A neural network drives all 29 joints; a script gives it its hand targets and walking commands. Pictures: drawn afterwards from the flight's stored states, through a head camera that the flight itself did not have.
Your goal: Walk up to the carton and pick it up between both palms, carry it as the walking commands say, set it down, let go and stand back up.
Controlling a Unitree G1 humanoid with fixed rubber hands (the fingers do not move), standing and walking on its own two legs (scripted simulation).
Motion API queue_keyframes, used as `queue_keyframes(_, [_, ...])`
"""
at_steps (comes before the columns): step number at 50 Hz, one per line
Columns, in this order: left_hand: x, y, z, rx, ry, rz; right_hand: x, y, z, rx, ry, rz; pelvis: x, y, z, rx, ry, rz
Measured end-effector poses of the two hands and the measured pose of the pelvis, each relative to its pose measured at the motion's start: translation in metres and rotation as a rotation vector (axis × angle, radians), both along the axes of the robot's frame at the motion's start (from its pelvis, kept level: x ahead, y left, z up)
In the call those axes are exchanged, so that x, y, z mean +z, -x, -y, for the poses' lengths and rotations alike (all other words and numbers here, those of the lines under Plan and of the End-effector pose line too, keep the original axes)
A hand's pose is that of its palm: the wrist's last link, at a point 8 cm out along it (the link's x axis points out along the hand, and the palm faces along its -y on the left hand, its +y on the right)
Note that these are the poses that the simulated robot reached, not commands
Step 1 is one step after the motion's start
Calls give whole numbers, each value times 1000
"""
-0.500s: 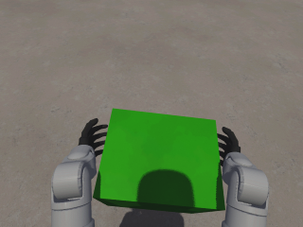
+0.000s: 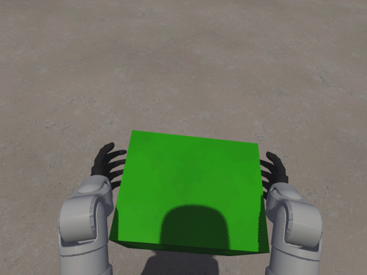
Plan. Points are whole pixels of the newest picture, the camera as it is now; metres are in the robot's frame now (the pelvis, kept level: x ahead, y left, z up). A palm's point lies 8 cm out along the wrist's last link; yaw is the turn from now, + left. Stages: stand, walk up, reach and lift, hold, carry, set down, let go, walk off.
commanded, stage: carry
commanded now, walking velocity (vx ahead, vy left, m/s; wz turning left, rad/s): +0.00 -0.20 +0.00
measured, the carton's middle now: (186, 200) +0.28 +0.01 +0.00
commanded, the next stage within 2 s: none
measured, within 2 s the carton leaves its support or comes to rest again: neither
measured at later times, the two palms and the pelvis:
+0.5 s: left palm (158, 218) +0.21 +0.06 +0.08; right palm (346, 220) +0.22 -0.27 +0.09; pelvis -0.05 -0.12 +0.00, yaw +0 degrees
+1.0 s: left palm (230, 254) +0.15 -0.06 +0.08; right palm out of the picture +0.16 -0.40 +0.09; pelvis -0.10 -0.23 +0.00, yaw +2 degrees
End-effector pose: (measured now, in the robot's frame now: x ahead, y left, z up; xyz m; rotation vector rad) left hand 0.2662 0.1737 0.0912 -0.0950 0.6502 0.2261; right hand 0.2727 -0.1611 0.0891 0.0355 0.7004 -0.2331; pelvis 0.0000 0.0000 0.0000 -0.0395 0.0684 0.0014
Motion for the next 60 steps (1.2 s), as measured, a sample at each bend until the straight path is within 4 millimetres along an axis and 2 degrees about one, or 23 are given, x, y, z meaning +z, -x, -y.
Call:
queue_keyframes(2, [-1,2,21,-12,-21,9,-6,4,21,-8,-13,11,-7,4,17,0,-5,3])
queue_keyframes(5, [-6,8,49,-48,-57,-37,-16,18,49,-32,-33,-28,-4,10,35,10,-21,7])
queue_keyframes(9, [-9,16,73,-71,-61,-70,-18,34,73,-57,-43,-56,-1,18,52,15,-38,7])
queue_keyframes(16, [-13,30,86,-44,-24,-25,-8,39,86,-34,-1,-9,-9,32,75,23,-22,2])
queue_keyframes(20, [-17,48,92,-4,8,-52,-6,45,91,-4,19,-33,-3,40,92,13,-21,5])
queue_keyframes(25, [-10,60,114,12,17,-52,1,53,113,11,24,-31,4,51,117,5,-9,7])
queue_keyframes(29, [-3,62,145,7,-1,-24,2,59,144,2,7,-3,2,60,146,-1,-2,1])
queue_keyframes(33, [-5,66,187,-24,-44,-18,-10,70,186,-21,-22,6,-7,68,178,1,-7,2])
queue_keyframes(36, [-10,72,212,-57,-67,-68,-17,85,211,-53,-40,-38,-3,75,194,10,-30,7])
queue_keyframes(39, [-11,78,229,-74,-71,-84,-18,97,227,-73,-49,-50,-1,81,206,12,-43,6])
queue_keyframes(44, [-7,89,240,-65,-64,-51,-8,104,238,-64,-35,-12,-2,92,220,16,-42,6])
queue_keyframes(53, [-3,122,235,23,-24,-56,6,110,233,17,3,-9,3,106,238,28,-52,34])
queue_keyframes(60, [6,129,239,32,-41,-49,10,115,236,23,-6,5,4,114,242,33,-50,30])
